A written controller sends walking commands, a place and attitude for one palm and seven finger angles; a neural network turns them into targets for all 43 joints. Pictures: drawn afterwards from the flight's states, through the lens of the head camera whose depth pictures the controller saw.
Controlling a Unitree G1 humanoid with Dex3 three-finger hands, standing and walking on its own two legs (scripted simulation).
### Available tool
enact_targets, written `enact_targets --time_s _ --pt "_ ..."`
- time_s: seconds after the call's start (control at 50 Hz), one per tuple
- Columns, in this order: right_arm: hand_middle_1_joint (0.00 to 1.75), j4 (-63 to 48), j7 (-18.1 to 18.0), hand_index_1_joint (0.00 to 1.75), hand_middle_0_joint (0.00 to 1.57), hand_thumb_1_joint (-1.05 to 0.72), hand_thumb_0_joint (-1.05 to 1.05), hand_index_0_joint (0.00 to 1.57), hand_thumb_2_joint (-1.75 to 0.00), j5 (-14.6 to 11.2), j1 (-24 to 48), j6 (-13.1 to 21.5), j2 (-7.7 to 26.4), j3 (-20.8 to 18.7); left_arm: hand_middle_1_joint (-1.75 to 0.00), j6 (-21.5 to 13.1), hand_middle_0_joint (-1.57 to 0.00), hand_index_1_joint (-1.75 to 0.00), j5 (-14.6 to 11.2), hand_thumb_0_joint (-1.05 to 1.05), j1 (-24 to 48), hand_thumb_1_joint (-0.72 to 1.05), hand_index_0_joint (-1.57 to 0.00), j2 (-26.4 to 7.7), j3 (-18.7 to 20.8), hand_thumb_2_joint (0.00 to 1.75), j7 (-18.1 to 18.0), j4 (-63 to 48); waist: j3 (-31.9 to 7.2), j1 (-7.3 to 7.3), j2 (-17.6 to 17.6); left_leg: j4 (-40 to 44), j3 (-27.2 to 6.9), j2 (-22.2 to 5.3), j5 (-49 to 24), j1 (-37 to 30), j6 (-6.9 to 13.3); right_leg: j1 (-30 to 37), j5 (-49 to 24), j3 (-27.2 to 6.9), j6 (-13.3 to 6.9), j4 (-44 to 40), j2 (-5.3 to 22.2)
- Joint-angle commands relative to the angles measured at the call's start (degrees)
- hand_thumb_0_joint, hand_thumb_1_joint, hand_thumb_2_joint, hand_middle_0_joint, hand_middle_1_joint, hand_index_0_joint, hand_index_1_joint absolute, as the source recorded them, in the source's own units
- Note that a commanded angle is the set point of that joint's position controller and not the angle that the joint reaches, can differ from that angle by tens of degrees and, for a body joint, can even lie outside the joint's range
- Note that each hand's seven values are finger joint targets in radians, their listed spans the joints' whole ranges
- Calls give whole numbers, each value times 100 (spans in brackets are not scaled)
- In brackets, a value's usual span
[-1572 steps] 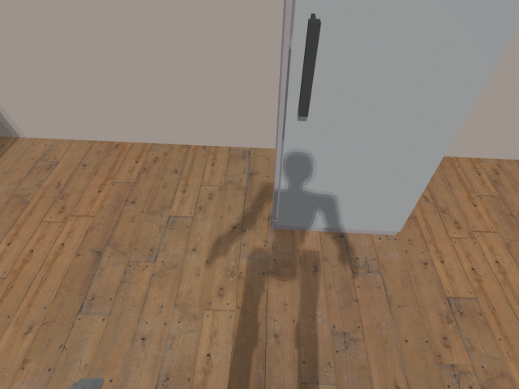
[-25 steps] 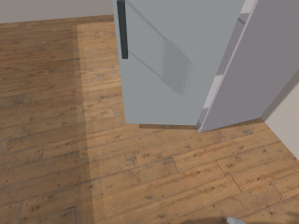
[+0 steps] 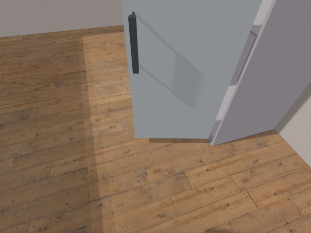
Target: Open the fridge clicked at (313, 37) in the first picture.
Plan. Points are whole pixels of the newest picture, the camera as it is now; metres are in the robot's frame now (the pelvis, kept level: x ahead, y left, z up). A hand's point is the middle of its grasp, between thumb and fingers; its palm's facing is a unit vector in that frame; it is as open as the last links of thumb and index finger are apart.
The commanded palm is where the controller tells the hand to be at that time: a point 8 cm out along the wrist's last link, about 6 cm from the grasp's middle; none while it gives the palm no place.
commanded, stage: let the arm hang, fingers relaxed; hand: left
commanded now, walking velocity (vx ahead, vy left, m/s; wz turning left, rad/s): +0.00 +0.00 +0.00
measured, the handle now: (134, 44) +0.84 +0.15 +0.07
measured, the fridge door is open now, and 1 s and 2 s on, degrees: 73 73 73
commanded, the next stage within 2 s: look to check the result in 0.30 s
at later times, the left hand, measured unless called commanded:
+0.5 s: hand out of the picture +0.09 +0.24 -0.16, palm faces -0.06 -0.95 -0.31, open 7.4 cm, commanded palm none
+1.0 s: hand out of the picture +0.11 +0.23 -0.16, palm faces -0.05 -0.94 -0.34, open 7.4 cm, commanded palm none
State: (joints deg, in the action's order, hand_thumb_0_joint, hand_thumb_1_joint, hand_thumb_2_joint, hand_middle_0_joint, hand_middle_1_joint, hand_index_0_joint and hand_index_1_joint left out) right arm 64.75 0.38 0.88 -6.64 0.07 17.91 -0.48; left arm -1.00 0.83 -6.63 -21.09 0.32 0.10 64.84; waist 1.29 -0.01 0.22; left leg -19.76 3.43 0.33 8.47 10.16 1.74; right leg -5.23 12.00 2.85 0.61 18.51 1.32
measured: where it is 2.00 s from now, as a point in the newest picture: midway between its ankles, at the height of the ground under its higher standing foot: outside the picture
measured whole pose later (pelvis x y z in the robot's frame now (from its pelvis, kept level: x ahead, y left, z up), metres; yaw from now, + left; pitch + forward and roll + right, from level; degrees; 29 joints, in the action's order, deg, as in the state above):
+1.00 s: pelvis +0.03 -0.01 +0.00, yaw -1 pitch -1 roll +0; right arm 64.9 0.2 0.7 -5.1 0.3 18.9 -0.2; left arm -1.5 0.8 -6.5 -19.6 -0.4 -0.1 64.5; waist 1.6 0.3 -0.2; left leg -17.2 3.9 -0.5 9.4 6.8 0.5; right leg -2.0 12.6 2.3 -0.3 15.6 0.4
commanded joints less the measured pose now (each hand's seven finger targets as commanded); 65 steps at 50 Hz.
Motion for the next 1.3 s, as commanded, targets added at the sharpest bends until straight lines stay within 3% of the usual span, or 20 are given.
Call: enact_targets --time_s 0.0,0.18,0.5,0.54,0.66,0.74,0.92,1.28 --pt "30 -347 -81 30 20 -90 0 20 -90 17 300 135 1276 -200 -30 -86 -20 -30 14 0 192 90 -20 -997 165 90 -57 -282 -199 -7 37 583 -885 -852 -393 -162 5 -129 -306 -547 -235 -341 630" --pt "30 -375 -74 30 20 -90 0 20 -90 4 403 180 1340 -189 -30 -122 -20 -30 15 0 301 90 -20 -1044 170 90 -63 -393 -380 16 31 481 -797 -852 -1051 -460 -3 -27 -756 -547 -212 -348 691" --pt "30 -322 -119 30 20 -90 0 20 -90 -23 329 151 1299 -178 -30 -131 -20 -30 -10 0 148 90 -20 -1008 158 90 -94 -298 -493 58 131 352 -697 -853 -1304 -708 -29 117 -1218 -563 -251 -424 728" --pt "30 -331 -126 30 20 -90 0 20 -90 -30 304 148 1297 -179 -30 -140 -20 -30 -7 0 101 90 -20 -1013 165 90 -100 -284 -520 52 7 321 -702 -855 -1378 -752 -21 130 -1367 -558 -258 -421 726" --pt "30 -309 -127 30 20 -90 0 20 -90 -20 335 131 1274 -187 -30 -123 -20 -30 -7 0 117 90 -20 -991 156 90 -104 -264 -338 58 58 377 -666 -859 -1184 -702 -40 46 -1235 -578 -259 -471 720" --pt "30 -320 -128 30 20 -90 0 20 -90 -27 304 138 1291 -179 -30 -139 -20 -30 -4 0 88 90 -20 -1005 166 90 -106 -262 -495 52 -22 346 -677 -866 -1276 -761 -33 138 -1360 -587 -261 -459 719" --pt "30 -313 -120 30 20 -90 0 20 -90 -13 371 130 1278 -173 -30 -140 -20 -30 -8 0 182 90 -20 -1016 160 90 -105 -302 -299 48 -1 412 -642 -859 -1119 -683 -61 77 -1354 -622 -261 -501 722" --pt "30 -290 -140 30 20 -90 0 20 -90 -14 293 129 1265 -162 -30 -149 -20 -30 -17 0 189 90 -20 -1034 171 90 -116 -321 -350 57 -33 399 -582 -884 -1213 -753 -90 155 -1697 -657 -282 -487 712"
